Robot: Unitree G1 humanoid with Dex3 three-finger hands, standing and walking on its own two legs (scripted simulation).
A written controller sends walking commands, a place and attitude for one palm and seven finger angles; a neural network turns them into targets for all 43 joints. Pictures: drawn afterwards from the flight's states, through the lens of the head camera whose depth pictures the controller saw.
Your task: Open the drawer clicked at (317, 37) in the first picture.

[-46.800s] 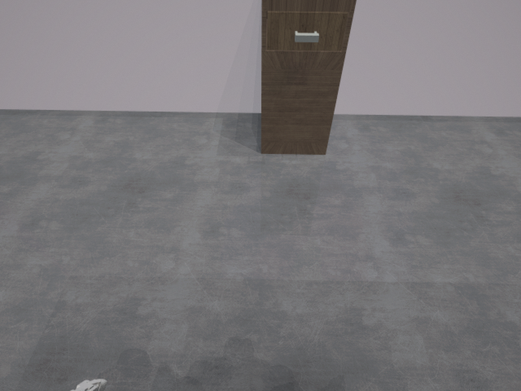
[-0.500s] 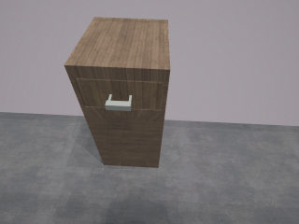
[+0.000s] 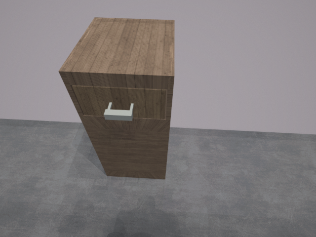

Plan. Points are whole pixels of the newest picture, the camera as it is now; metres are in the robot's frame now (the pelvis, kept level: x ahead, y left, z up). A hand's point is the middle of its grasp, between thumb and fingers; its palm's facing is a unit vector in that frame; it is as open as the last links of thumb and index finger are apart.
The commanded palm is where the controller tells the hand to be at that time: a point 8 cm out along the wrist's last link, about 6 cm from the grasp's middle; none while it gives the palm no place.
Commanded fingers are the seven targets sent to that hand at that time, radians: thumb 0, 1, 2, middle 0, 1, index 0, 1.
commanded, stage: raise the hand with hooked fingers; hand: left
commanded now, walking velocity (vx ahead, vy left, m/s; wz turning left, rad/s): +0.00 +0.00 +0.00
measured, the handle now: (120, 110) +0.55 +0.19 -0.06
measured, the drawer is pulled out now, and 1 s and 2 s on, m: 0.00 0.00 0.00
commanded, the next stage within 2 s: move the hooked fingers above the handle in 1.84 s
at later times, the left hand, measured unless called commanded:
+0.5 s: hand (76, 229) +0.15 +0.22 -0.06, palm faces +0.07 -0.06 -1.00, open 9.4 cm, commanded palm +0.14 +0.22 +0.01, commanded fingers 0.00 0.22 0.61 -0.25 -0.74 -0.25 -0.74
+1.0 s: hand (72, 183) +0.23 +0.24 +0.01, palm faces +0.09 -0.09 -0.99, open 12.4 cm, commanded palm +0.21 +0.23 +0.07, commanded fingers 0.00 -0.36 0.36 -0.29 -1.11 -0.29 -1.11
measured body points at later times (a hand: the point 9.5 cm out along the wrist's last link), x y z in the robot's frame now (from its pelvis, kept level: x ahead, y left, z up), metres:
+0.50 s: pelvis -0.03 -0.03 -0.06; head +0.02 -0.05 +0.38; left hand +0.14 +0.22 +0.00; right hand +0.27 -0.22 -0.12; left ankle -0.01 +0.11 -0.74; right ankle -0.02 -0.11 -0.74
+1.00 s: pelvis -0.01 -0.01 -0.02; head +0.02 -0.04 +0.42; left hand +0.22 +0.24 +0.07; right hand +0.16 -0.26 -0.14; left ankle -0.01 +0.12 -0.74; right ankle -0.02 -0.11 -0.74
